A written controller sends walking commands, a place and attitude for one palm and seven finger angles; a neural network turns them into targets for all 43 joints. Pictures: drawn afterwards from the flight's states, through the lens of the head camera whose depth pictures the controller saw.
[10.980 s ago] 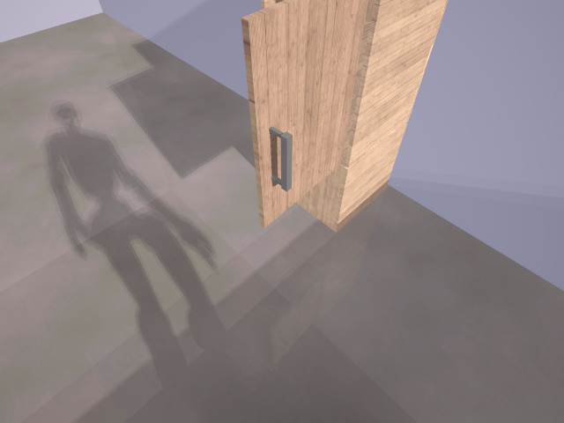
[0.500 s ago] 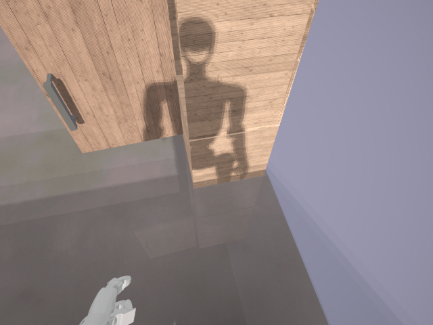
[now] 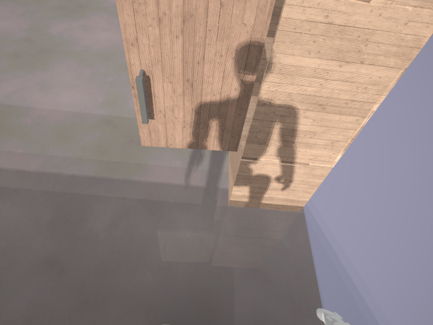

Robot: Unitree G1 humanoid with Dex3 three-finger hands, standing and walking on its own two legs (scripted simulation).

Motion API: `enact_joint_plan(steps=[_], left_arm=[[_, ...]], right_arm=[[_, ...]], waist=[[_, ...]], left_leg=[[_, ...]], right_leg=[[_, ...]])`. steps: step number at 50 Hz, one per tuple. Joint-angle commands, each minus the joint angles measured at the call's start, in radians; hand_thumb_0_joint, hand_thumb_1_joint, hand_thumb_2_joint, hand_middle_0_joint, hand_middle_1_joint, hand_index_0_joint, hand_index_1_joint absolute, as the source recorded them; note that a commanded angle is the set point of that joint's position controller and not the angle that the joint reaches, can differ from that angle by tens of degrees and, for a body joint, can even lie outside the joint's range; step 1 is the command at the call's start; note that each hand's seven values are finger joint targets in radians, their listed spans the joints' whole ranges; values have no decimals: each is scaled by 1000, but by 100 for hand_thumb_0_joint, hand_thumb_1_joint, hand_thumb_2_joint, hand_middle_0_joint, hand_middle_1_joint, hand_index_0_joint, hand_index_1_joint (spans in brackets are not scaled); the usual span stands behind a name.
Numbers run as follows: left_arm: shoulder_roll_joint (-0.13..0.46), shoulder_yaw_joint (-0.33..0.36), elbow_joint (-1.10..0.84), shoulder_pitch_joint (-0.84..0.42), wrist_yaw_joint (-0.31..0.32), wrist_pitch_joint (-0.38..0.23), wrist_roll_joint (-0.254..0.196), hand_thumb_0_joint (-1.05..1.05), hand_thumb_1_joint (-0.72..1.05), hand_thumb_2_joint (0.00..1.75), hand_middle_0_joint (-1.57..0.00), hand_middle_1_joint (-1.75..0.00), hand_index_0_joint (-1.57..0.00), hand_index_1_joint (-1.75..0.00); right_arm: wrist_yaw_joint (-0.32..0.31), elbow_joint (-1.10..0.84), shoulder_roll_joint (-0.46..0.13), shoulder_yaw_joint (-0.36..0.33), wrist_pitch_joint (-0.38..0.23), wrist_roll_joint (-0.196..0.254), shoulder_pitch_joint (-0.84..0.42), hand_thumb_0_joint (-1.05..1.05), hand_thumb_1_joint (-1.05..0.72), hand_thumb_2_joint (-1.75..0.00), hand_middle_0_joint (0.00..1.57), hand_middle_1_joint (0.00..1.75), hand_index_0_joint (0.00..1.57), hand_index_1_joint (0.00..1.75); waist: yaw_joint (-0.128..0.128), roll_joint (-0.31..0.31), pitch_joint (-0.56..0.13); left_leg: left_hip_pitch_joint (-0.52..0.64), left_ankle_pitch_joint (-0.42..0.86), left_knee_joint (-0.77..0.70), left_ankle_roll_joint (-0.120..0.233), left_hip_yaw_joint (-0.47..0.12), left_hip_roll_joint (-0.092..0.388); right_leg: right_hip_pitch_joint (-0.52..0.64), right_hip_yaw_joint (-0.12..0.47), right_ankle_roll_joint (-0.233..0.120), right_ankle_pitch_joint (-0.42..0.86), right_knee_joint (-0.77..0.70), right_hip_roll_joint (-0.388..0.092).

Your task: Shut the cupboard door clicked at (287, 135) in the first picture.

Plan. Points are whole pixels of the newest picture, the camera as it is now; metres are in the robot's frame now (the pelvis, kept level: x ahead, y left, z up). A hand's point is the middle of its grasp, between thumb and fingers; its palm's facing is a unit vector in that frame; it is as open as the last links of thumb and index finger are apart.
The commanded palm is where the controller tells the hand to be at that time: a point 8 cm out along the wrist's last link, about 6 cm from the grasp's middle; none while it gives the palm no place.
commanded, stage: take the last steps up to it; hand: left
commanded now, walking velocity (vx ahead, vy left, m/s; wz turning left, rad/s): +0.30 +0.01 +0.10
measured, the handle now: (143, 97) +0.73 +0.31 -0.08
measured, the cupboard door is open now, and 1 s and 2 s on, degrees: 93 93 93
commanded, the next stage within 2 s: come to a stop and stand still in 0.66 s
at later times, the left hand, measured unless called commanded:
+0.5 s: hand (148, 305) +0.17 +0.15 -0.15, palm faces +0.06 -0.98 -0.20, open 7.3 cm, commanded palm none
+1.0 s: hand (143, 272) +0.24 +0.18 -0.18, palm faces +0.12 -0.97 -0.19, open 7.4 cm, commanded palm none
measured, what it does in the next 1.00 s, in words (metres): walks ahead: right foot, then left foot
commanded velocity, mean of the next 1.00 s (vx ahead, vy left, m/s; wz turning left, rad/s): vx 0.10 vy -0.02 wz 0.04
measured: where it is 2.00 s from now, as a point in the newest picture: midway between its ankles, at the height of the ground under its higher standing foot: (206, 323)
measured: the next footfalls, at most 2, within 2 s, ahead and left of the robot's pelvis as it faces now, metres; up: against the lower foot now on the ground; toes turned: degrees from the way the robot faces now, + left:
right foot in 0.38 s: +0.12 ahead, -0.13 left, +0.00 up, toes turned -4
left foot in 0.78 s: +0.33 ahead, +0.12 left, +0.00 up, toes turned +9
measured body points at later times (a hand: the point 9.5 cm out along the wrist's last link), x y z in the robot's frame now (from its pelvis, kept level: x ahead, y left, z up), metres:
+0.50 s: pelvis +0.11 -0.03 +0.01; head +0.13 -0.04 +0.46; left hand +0.17 +0.20 -0.14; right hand +0.06 -0.27 -0.15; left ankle +0.07 +0.08 -0.68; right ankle +0.08 -0.13 -0.73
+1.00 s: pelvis +0.25 +0.01 +0.00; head +0.30 +0.02 +0.45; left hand +0.23 +0.23 -0.16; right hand +0.37 -0.20 -0.15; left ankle +0.30 +0.11 -0.73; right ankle +0.25 -0.12 -0.71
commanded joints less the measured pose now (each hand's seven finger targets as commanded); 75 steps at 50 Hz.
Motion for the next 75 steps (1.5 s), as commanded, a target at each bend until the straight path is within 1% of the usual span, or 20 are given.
enact_joint_plan(steps=[1, 12, 17, 19, 20, 27, 33, 36, 37, 38, 39, 41, 43, 51, 55, 57, 61, 69, 71, 75], left_arm=[[45, 6, -74, -1, -15, -53, 1, 0, 90, 90, -20, -30, -20, -30], [7, -5, -114, -139, -19, -71, -3, 0, 90, 90, -20, -30, -20, -30], [33, 14, -48, 2, -15, -82, -8, 0, 90, 90, -20, -30, -20, -30], [162, 45, -4, 165, 3, -92, -5, 0, 90, 90, -20, -30, -20, -30], [157, 42, -3, 184, 8, -90, -11, 0, 90, 90, -20, -30, -20, -30], [7, 9, 4, 71, 18, -132, -15, 0, 90, 90, -20, -30, -20, -30], [52, 9, 49, 97, 18, -128, -11, 0, 90, 90, -20, -30, -20, -30], [51, 5, 61, 73, 20, -120, -16, 0, 90, 90, -20, -30, -20, -30], [35, -1, 54, 77, 20, -116, -19, 0, 90, 90, -20, -30, -20, -30], [-4, -7, 35, 109, 18, -111, -28, 0, 90, 90, -20, -30, -20, -30], [-33, -20, 13, 103, 21, -109, -37, 0, 90, 90, -20, -30, -20, -30], [-49, -26, 15, 79, 40, -82, -28, 0, 90, 90, -20, -30, -20, -30], [-56, -26, 47, 103, 38, -49, -24, 0, 90, 90, -20, -30, -20, -30], [-11, 10, -31, 103, 27, -2, -8, 0, 90, 90, -20, -30, -20, -30], [34, 26, -65, 98, 27, -18, -3, 0, 90, 90, -20, -30, -20, -30], [141, 32, -94, 22, 30, -36, 2, 0, 90, 90, -20, -30, -20, -30], [94, 24, -108, -69, 41, -46, -8, 0, 90, 90, -20, -30, -20, -30], [146, 38, -61, -3, 46, -56, -10, 0, 90, 90, -20, -30, -20, -30], [133, 34, -54, -51, 43, -52, -20, 0, 90, 90, -20, -30, -20, -30], [20, 1, -68, -75, 37, -25, -24, 0, 90, 90, -20, -30, -20, -30]], right_arm=[[-21, -6, -178, -38, -26, 3, 122, 0, -90, -90, 20, 30, 20, 30], [-17, 80, -158, -48, -41, -3, 266, 0, -90, -90, 20, 30, 20, 30], [-17, 99, -127, -36, -42, 8, 228, 0, -90, -90, 20, 30, 20, 30], [-8, 65, -63, -22, -46, 12, 206, 0, -90, -90, 20, 30, 20, 30], [0, 51, -110, -38, -43, 1, 149, 0, -90, -90, 20, 30, 20, 30], [18, 99, -13, -35, -20, 4, 160, 0, -90, -90, 20, 30, 20, 30], [28, 69, -5, -26, -32, 12, 73, 0, -90, -90, 20, 30, 20, 30], [15, 105, -33, -31, -43, 2, 177, 0, -90, -90, 20, 30, 20, 30], [6, 132, -85, -41, -49, -4, 287, 0, -90, -90, 20, 30, 20, 30], [-7, 146, -184, -62, -55, -14, 392, 0, -90, -90, 20, 30, 20, 30], [-22, 149, -227, -63, -46, -2, 443, 0, -90, -90, 20, 30, 20, 30], [-37, 94, -167, -40, -35, 5, 228, 0, -90, -90, 20, 30, 20, 30], [-48, 69, -112, -12, -32, 8, 92, 0, -90, -90, 20, 30, 20, 30], [-51, 48, -185, -63, 20, 7, 50, 0, -90, -90, 20, 30, 20, 30], [-41, 26, -154, -71, 34, 16, 34, 0, -90, -90, 20, 30, 20, 30], [-22, 10, -74, -59, 50, 23, 61, 0, -90, -90, 20, 30, 20, 30], [-15, 37, -81, -59, 62, 16, 59, 0, -90, -90, 20, 30, 20, 30], [-17, 53, -66, -35, 30, 24, 91, 0, -90, -90, 20, 30, 20, 30], [-18, 79, -63, -33, 24, 23, 155, 0, -90, -90, 20, 30, 20, 30], [-26, 67, -176, -36, 20, 4, 119, 0, -90, -90, 20, 30, 20, 30]], waist=[[-55, 201, -44], [-95, 179, 2], [-8, 100, -25], [56, -236, -45], [71, -143, -6], [-45, -40, 37], [-30, -90, 6], [-100, -80, -22], [-146, 13, -85], [-174, 208, -186], [-171, 301, -266], [-90, 130, -104], [-41, 227, -18], [-37, 201, -132], [-14, 74, -127], [-26, -202, -98], [-46, -101, -76], [-5, -96, -168], [-41, -108, -154], [-29, 200, -89]], left_leg=[[111, -132, -365, 102, -285, 234], [130, -137, -382, 140, -289, 259], [-67, -144, -200, 54, -183, 147], [-381, -296, 181, -39, 33, -25], [-407, -330, 361, -38, -8, 19], [-307, -21, 360, -96, 10, 97], [-188, 33, 120, -73, 76, 46], [79, 137, -36, -49, 110, -11], [254, 226, -64, -26, 56, 30], [436, 425, -66, 70, -222, 259], [452, 688, -169, 181, -425, 429], [133, 633, -203, 182, -292, 406], [-45, 510, -268, 125, -187, 350], [33, 487, -167, 118, -127, 337], [-26, 266, 2, 9, -58, 203], [-92, -312, 315, -83, 20, -6], [-169, -221, 519, -94, -74, 25], [-72, -167, 10, -123, 3, -6], [86, 42, -172, -112, 8, 3], [27, 362, -245, 62, -192, 291]], right_leg=[[-160, 40, -3, 118, 88, -19], [-73, 9, -8, 109, -292, -10], [324, 16, -28, 201, -588, 19], [564, 468, -169, -48, -806, -323], [479, 516, -231, -106, -873, -387], [341, 69, -162, 638, -816, -222], [373, 11, -151, 810, -733, -201], [265, -31, -106, 853, -560, -159], [184, -45, -81, 764, -385, -123], [-11, -107, -31, 383, -147, -4], [-70, -45, -22, -129, 106, 63], [-14, 64, -17, -98, 113, -17], [80, 71, 6, -53, -32, -50], [98, 6, -6, 65, -223, 33], [193, 93, -27, 419, -550, -15], [115, 366, -199, 670, -714, -334], [160, 249, -211, 686, -675, -251], [452, 218, -194, 1056, -551, -242], [332, 172, -137, 902, -520, -199], [202, 30, -4, 58, -399, 7]])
